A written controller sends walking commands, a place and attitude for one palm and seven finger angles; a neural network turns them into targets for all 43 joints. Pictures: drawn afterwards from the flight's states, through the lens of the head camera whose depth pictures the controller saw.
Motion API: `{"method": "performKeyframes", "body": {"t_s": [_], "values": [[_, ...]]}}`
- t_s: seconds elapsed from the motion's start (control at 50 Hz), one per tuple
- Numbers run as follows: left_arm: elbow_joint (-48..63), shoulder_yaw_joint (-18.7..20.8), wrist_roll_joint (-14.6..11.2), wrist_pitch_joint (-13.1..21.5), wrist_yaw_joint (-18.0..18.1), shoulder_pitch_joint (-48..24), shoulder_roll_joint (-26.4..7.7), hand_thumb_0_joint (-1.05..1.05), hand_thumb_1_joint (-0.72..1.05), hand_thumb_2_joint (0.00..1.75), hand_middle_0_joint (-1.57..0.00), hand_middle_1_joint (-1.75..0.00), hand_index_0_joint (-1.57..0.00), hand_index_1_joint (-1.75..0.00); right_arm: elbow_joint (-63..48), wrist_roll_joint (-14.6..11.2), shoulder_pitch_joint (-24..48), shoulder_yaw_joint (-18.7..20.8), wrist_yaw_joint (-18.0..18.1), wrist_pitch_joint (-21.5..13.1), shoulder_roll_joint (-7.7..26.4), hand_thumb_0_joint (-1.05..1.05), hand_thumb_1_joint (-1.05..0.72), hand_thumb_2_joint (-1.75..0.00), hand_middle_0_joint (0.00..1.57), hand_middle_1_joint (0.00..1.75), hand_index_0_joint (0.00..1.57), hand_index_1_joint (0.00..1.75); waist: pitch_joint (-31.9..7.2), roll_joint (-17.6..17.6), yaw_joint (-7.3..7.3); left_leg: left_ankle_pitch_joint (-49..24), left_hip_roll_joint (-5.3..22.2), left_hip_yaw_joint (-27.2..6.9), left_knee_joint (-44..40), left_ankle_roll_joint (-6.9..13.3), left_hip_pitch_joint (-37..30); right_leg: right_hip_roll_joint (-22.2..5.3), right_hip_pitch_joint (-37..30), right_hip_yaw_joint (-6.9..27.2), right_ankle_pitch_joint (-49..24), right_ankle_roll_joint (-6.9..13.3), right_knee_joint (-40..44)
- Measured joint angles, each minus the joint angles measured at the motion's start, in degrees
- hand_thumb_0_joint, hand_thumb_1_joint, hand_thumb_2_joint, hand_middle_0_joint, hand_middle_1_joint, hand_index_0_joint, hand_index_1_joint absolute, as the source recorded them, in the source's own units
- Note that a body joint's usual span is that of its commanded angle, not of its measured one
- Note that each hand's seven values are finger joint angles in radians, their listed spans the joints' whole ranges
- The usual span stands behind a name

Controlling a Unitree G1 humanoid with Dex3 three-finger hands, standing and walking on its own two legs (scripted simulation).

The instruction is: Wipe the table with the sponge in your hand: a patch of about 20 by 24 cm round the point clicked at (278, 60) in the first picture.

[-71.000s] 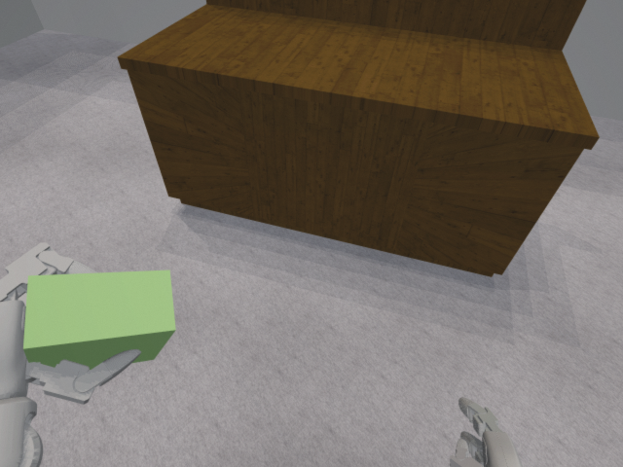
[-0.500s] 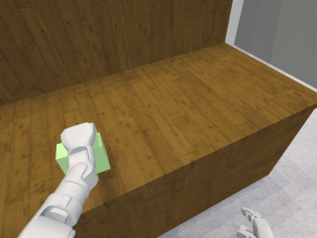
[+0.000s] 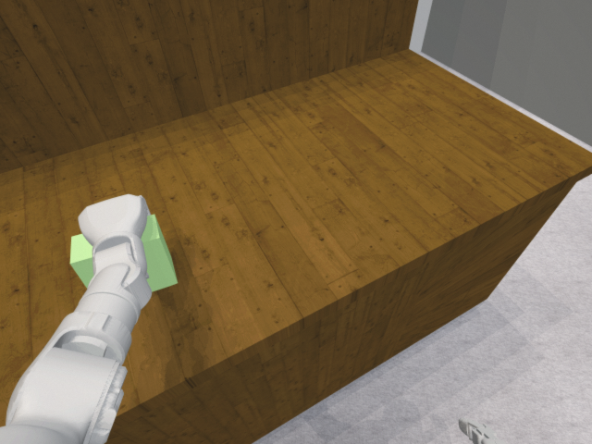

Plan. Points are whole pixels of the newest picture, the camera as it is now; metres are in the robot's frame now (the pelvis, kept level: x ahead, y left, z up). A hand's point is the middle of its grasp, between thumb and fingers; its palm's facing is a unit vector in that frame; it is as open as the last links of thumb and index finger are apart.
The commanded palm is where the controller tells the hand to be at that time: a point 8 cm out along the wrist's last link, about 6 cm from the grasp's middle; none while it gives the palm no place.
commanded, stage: wipe forward along the middle lane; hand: left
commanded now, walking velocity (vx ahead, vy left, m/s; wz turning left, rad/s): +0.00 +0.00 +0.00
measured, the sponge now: (131, 268) +0.38 +0.29 +0.00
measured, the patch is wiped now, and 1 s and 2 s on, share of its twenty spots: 0.95 0.95 1.00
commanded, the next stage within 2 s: slide back across to the first lane in 0.24 s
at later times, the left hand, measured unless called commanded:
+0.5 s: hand (118, 230) +0.42 +0.31 +0.04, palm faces -0.06 -0.04 -1.00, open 9.7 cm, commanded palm +0.39 +0.31 +0.09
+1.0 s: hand (77, 241) +0.40 +0.36 +0.04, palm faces -0.07 -0.05 -1.00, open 9.7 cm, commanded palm +0.37 +0.36 +0.10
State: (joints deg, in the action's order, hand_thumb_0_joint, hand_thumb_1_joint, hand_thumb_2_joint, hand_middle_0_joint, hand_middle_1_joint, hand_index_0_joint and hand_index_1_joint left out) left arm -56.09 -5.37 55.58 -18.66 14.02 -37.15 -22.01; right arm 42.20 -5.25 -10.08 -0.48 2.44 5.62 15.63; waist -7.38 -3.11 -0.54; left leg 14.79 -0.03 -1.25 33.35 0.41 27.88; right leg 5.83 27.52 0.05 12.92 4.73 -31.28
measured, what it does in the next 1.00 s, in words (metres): shifts its weight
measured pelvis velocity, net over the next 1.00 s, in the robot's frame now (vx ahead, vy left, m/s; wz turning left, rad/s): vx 0.03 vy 0.05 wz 0.01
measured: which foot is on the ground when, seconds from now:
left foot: down 0.00-1.00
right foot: down 0.00-1.00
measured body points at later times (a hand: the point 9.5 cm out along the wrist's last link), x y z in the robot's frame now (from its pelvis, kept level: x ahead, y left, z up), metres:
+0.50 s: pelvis +0.01 +0.04 +0.00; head +0.04 +0.03 +0.45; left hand +0.42 +0.30 +0.10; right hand +0.13 -0.21 -0.12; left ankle +0.02 +0.12 -0.73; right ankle +0.02 -0.06 -0.73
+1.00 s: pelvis +0.03 +0.05 +0.01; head +0.05 +0.05 +0.46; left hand +0.40 +0.36 +0.10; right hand +0.19 -0.20 -0.10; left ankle +0.02 +0.12 -0.73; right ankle +0.02 -0.06 -0.73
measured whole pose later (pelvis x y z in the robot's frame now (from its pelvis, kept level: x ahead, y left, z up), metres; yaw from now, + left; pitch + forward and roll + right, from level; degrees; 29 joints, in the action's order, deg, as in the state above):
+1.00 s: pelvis +0.03 +0.05 +0.01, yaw +1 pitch +8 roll -2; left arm -46.3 -3.6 57.6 -17.0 11.5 -30.4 -24.6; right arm 40.2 -4.8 -8.8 -0.2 1.3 6.8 15.0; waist -6.8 -2.1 1.1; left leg 16.5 -2.9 -0.9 31.5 3.9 23.1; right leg 3.0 21.3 0.8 14.2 1.1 -27.2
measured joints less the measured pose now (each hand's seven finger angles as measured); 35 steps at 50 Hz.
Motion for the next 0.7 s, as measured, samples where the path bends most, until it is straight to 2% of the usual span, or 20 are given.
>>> {"method": "performKeyframes", "body": {"t_s": [0.16,0.4,0.58,0.7], "values": [[-2.8,0.9,0.7,0.3,0.4,-2.7,-1.0,0.01,-0.52,1.08,-0.79,-1.38,-0.82,-1.35,0.1,0.2,-0.5,0.0,-0.5,-0.1,-0.2,0.01,-0.91,-0.9,0.2,0.3,0.2,0.3,-0.3,0.4,-0.79,0.3,-0.3,0.2,0.2,0.3,1.0,-0.3,0.6,0.3,0.0,-0.8,0.5],[-4.9,0.4,1.9,0.0,2.0,-5.1,0.6,0.01,-0.53,1.09,-0.79,-1.38,-0.82,-1.36,0.1,0.6,-0.6,0.2,-1.3,0.0,-0.9,0.01,-0.91,-0.9,0.2,0.3,0.2,0.3,-1.1,0.8,-0.75,0.9,-1.4,0.6,1.0,1.8,2.1,-1.4,1.4,0.7,0.5,-2.2,0.2],[-2.9,1.5,1.9,-0.6,2.6,-3.4,0.7,0.0,-0.52,1.08,-0.78,-1.39,-0.8,-1.37,-0.6,0.5,-0.4,-0.4,-1.5,0.5,-1.9,0.01,-0.91,-0.9,0.2,0.3,0.2,0.3,-0.7,0.9,-0.87,0.8,-2.0,1.2,0.2,2.6,0.3,-2.0,-0.4,1.3,0.5,-3.0,1.0],[-0.3,2.1,1.8,-0.8,1.1,-1.1,-0.8,0.0,-0.5,1.08,-0.76,-1.4,-0.79,-1.38,-1.1,0.5,-0.6,-0.5,-1.5,0.4,-1.9,0.01,-0.9,-0.9,0.2,0.3,0.2,0.3,-0.3,0.9,-0.52,0.9,-2.2,1.3,-0.8,3.0,-1.5,-2.2,-2.3,1.5,0.4,-3.3,2.3]]}}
